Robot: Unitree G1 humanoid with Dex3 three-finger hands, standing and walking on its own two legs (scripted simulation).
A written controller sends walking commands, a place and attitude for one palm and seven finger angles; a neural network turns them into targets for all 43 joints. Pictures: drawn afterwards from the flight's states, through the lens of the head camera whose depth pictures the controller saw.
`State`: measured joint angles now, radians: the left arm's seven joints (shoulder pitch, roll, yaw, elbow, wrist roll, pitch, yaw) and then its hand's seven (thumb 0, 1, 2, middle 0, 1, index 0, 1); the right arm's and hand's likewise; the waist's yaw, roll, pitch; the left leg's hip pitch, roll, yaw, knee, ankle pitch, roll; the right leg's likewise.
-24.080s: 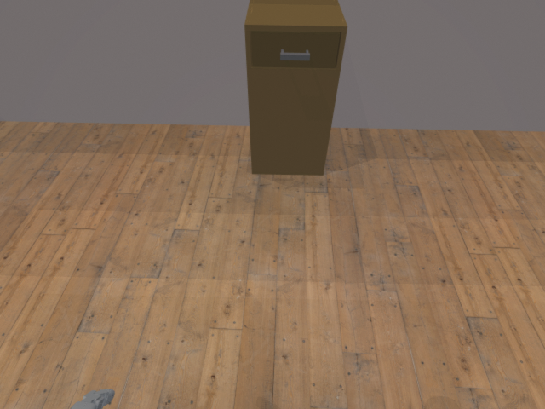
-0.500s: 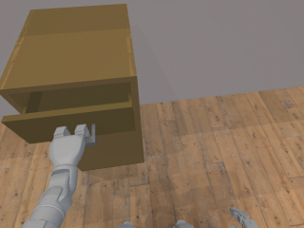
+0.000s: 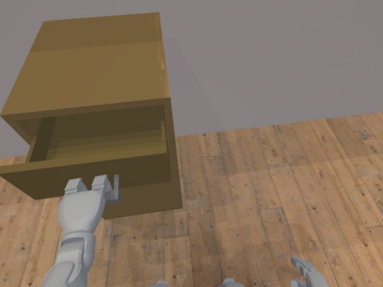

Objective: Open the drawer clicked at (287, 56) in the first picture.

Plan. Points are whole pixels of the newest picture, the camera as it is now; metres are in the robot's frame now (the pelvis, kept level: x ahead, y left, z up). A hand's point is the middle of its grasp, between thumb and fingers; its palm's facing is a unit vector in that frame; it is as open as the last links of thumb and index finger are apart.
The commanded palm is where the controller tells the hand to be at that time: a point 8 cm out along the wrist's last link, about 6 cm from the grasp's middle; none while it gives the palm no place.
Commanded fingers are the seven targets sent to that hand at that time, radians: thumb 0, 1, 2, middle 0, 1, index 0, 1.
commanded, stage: pull the drawer open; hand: left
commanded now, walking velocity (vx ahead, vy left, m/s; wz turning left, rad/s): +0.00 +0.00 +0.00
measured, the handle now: (94, 190) +0.33 +0.24 -0.03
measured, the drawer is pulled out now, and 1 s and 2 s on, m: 0.15 0.27 0.30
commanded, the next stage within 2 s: open the thumb to release the handle in 1.42 s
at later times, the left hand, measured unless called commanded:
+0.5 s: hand (91, 244) +0.22 +0.23 -0.05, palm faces -0.04 -0.06 -1.00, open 5.6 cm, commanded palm +0.19 +0.23 +0.00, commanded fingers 0.00 0.90 0.90 -0.40 -1.35 -0.40 -1.35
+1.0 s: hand (88, 276) +0.16 +0.21 -0.05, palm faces -0.06 -0.08 -0.99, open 5.7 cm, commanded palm +0.13 +0.22 +0.00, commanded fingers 0.00 0.90 0.90 -0.40 -1.35 -0.40 -1.35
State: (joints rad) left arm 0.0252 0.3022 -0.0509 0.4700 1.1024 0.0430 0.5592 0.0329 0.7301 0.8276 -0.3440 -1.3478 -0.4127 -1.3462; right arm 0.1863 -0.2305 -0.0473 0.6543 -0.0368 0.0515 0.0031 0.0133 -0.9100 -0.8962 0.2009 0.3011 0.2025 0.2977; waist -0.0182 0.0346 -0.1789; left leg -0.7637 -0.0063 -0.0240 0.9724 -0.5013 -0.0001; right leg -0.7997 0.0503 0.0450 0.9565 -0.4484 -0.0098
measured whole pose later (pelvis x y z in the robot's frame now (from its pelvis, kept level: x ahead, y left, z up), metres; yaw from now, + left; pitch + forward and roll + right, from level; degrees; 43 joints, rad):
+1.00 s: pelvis +0.00 -0.02 -0.01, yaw +0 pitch +15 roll +1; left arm 0.51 0.28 -0.08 0.10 1.12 0.00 0.60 0.05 0.72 0.78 -0.33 -1.33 -0.41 -1.35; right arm 0.12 -0.21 -0.02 0.57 -0.06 0.05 0.03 0.02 -0.91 -0.90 0.20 0.30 0.20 0.30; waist 0.03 0.03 -0.19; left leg -0.75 0.00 -0.03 1.03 -0.54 -0.02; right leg -0.80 0.06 0.04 1.05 -0.50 -0.03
